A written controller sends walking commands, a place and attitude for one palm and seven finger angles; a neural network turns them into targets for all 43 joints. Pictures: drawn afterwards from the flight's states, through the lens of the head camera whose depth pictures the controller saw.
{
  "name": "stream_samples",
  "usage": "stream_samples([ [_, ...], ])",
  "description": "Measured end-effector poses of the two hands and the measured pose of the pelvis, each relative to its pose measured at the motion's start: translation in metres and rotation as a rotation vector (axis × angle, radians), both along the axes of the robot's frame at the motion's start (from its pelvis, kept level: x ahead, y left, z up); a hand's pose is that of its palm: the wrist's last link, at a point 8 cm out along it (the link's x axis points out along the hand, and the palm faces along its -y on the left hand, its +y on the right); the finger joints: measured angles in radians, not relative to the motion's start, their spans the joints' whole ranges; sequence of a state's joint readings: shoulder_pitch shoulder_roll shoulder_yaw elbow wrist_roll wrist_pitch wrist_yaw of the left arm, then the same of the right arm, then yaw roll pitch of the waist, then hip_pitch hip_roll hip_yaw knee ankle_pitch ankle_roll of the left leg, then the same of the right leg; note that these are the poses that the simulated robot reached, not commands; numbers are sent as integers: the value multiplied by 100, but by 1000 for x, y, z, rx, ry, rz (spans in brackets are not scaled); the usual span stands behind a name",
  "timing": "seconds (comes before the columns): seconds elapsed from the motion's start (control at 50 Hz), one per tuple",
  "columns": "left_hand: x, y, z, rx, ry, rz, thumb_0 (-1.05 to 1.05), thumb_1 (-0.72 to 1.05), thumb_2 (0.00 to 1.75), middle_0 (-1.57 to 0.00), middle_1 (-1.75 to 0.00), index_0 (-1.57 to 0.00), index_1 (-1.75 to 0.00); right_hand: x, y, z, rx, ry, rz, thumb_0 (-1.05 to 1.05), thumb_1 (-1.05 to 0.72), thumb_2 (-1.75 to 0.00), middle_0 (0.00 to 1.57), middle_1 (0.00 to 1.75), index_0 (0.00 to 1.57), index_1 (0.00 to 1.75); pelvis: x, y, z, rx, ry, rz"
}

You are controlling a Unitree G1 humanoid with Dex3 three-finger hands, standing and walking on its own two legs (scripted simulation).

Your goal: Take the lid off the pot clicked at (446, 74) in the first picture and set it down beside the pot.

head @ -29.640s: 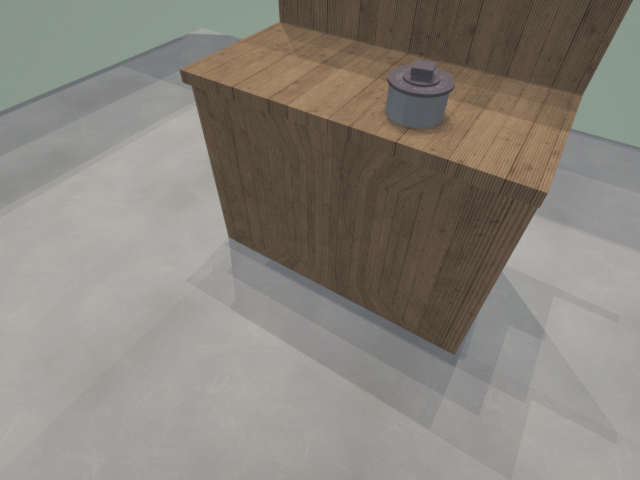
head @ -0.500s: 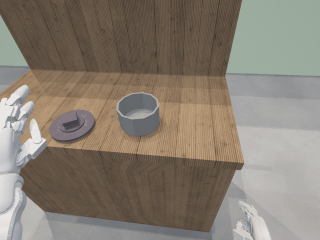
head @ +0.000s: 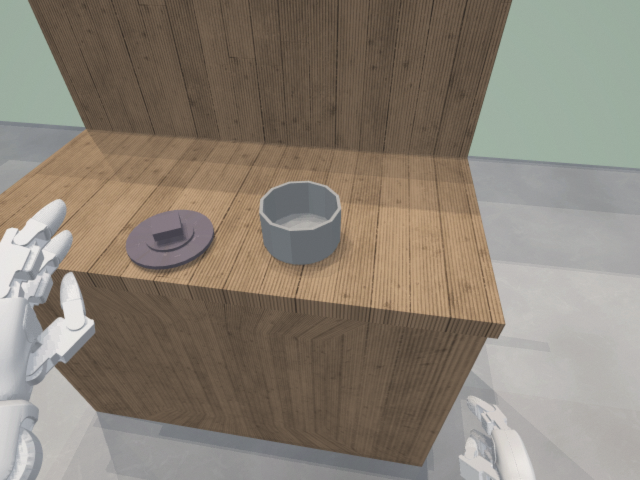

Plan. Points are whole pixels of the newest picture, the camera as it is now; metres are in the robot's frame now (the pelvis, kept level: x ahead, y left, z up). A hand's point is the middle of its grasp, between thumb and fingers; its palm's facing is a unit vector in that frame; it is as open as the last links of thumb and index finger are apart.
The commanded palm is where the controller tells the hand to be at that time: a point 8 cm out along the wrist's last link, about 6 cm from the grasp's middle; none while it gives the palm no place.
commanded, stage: step back with the hand held close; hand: left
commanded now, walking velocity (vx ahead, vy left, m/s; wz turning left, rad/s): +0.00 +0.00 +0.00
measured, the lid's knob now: (166, 226) +0.51 +0.36 +0.02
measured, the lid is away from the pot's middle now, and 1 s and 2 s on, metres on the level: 0.25 0.25 0.25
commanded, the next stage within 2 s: stop stepping back and stand still in 1.36 s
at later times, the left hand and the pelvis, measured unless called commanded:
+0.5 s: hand (54, 347) +0.16 +0.27 +0.18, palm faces +0.26 -0.81 -0.52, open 7.4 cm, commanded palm +0.10 +0.32 +0.20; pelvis -0.04 +0.04 -0.01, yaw -2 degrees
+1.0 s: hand out of the picture +0.09 +0.29 +0.19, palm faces +0.33 -0.82 -0.48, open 7.4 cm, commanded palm +0.03 +0.34 +0.20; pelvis -0.11 +0.07 -0.02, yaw -2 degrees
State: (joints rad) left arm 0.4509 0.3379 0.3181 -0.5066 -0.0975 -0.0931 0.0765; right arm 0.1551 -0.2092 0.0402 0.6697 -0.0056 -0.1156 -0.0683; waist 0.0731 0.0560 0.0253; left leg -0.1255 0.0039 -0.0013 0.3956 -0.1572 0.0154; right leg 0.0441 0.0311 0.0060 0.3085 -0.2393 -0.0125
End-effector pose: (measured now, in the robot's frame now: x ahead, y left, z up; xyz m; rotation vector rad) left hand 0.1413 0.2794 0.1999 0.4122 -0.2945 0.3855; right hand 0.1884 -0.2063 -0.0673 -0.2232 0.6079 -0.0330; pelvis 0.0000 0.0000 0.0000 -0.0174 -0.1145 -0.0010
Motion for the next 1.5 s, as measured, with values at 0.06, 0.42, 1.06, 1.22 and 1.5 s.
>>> stream_samples([
  [0.06, 0, 2, 0, 9, 2, -5, 2, 89, 90, -21, -30, -21, -30, -2, 3, 1, 0, 1, 1, 2, -90, -90, 20, 30, 20, 30, -1, 2, 0, -3, 4, -2],
  [0.42, 7, 28, -15, 147, 103, -171, 2, 89, 90, -22, -30, -21, -30, -56, 1, 0, -78, 124, -146, 2, -90, -90, 20, 30, 20, 30, -23, 40, -9, -7, 104, -35],
  [1.06, -100, 48, 10, 209, -111, -208, 2, 89, 90, -21, -30, -21, -30, -145, 43, -10, -75, 85, -112, 1, -90, -90, 20, 30, 20, 30, -119, 70, -19, -68, 142, -44],
  [1.22, -106, 78, 12, 129, -263, -202, 1, 89, 90, -22, -30, -22, -31, -176, 54, -7, -99, 68, -193, 2, -90, -90, 20, 30, 20, 30, -136, 92, -24, -58, 98, -56],
  [1.5, -199, 90, -7, 166, -84, -278, 2, 89, 90, -21, -30, -21, -30, -267, 77, -11, -86, 109, -140, 1, -90, -90, 20, 30, 20, 30, -226, 117, -22, -68, 131, -75],
])
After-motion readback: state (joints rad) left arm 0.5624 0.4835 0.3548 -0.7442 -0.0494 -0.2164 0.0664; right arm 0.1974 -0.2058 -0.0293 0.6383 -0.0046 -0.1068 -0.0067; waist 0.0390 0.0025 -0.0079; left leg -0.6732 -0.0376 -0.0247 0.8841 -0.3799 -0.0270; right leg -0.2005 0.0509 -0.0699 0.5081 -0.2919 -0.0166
